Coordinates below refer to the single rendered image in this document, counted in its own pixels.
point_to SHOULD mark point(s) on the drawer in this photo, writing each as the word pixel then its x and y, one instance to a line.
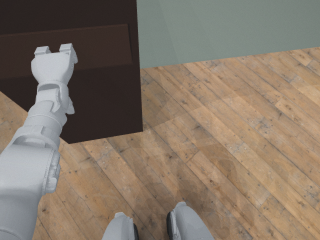
pixel 96 46

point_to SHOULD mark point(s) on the left robot upper arm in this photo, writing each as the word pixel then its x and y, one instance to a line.
pixel 26 174

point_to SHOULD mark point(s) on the cabinet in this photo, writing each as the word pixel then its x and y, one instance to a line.
pixel 107 100

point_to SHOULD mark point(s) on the right robot thigh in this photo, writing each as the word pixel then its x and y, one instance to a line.
pixel 186 222

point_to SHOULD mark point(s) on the left robot thigh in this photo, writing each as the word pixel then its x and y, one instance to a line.
pixel 120 228

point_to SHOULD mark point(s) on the robot thigh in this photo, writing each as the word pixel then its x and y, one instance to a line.
pixel 120 228
pixel 186 222

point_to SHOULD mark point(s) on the left robot forearm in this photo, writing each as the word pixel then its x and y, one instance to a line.
pixel 46 118

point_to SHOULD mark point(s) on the robot left hand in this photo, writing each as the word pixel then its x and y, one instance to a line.
pixel 58 66

